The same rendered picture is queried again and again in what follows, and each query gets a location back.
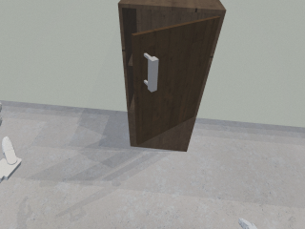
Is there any cupboard door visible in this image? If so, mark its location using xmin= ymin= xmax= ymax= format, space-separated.
xmin=131 ymin=16 xmax=220 ymax=145

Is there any handle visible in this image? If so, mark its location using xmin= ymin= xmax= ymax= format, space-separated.
xmin=144 ymin=52 xmax=159 ymax=93

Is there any robot left hand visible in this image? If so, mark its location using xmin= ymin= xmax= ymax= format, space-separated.
xmin=0 ymin=102 xmax=22 ymax=183

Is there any robot right hand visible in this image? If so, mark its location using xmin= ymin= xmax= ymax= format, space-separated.
xmin=238 ymin=218 xmax=257 ymax=229

